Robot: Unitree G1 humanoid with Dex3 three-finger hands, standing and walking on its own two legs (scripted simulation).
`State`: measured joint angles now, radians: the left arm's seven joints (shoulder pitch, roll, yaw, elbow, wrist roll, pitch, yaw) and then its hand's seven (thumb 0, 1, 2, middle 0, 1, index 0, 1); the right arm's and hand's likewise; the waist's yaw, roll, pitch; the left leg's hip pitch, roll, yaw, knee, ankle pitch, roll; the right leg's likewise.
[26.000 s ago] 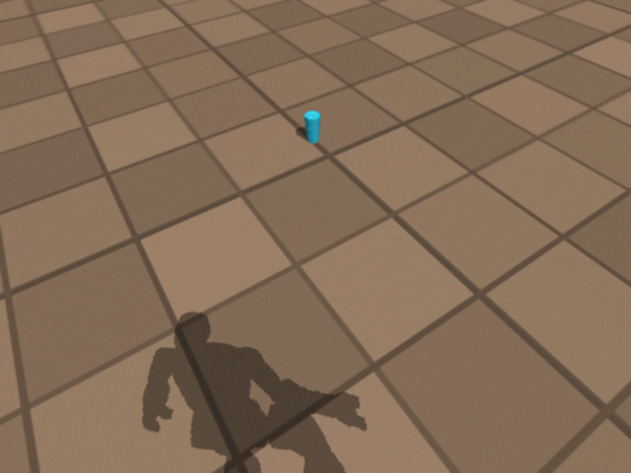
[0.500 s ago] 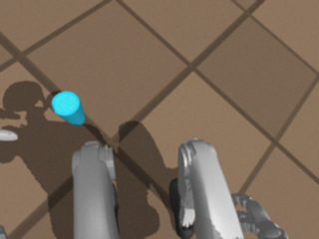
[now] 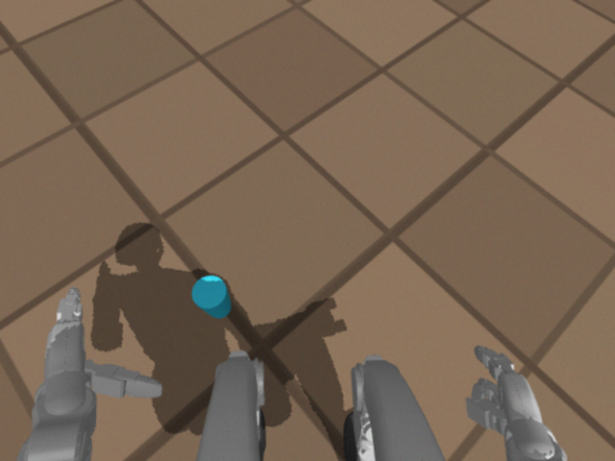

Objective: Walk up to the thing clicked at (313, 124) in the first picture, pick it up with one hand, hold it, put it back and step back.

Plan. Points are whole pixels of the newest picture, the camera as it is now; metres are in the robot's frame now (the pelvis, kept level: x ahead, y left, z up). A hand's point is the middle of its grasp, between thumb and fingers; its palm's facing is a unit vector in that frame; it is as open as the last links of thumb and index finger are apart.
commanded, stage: home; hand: left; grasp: from the side
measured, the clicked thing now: (215, 300) +0.45 +0.23 -0.51
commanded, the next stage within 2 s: none
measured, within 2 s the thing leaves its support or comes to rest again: neither
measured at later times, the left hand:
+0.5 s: hand (103, 374) +0.22 +0.20 +0.08, palm faces +0.16 -0.94 -0.30, open 17.6 cm
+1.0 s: hand (111, 396) +0.20 +0.19 +0.08, palm faces +0.15 -0.95 -0.29, open 17.5 cm
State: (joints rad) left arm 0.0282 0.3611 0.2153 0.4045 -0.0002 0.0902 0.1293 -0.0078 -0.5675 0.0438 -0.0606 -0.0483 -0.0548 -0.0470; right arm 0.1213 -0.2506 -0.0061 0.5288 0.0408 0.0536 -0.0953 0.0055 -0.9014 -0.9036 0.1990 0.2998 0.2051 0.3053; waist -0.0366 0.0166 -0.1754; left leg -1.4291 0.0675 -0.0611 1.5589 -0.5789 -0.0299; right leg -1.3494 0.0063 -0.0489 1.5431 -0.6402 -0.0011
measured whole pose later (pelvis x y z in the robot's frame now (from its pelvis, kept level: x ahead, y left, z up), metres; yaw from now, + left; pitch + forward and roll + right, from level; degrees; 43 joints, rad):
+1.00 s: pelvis +0.04 +0.00 +0.13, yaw +2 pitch +7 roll -2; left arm 0.47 0.21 -0.01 0.00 -0.02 0.26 0.14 -0.01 -0.54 0.06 -0.06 -0.05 -0.05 -0.05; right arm 0.29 -0.21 0.02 0.50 0.01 -0.10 -0.17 0.01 -0.90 -0.90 0.20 0.30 0.21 0.31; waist -0.03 0.04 -0.11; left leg -0.66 0.05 -0.03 0.96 -0.43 -0.02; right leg -0.57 0.00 -0.05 0.92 -0.47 0.01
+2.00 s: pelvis +0.04 +0.00 +0.13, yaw +2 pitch +7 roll -2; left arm 0.46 0.20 -0.01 0.01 -0.01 0.25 0.13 -0.01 -0.55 0.06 -0.06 -0.06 -0.05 -0.05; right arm 0.28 -0.21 0.02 0.52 0.00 -0.13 -0.18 0.01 -0.90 -0.90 0.20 0.30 0.21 0.30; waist -0.02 0.04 -0.10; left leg -0.64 0.05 -0.02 0.95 -0.43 -0.02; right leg -0.56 0.00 -0.04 0.92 -0.47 0.01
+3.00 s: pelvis +0.04 +0.01 +0.17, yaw +3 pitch -2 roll +0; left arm 0.24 0.33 0.02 0.93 0.03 0.00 0.03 0.01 0.89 0.90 -0.21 -0.30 -0.20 -0.30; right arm 0.20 -0.32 -0.04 0.98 -0.05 -0.01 0.00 0.01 -0.91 -0.90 0.20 0.30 0.20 0.30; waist 0.01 0.00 0.05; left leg -0.30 0.01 0.00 0.61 -0.28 0.00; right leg -0.24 -0.04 -0.03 0.60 -0.33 0.03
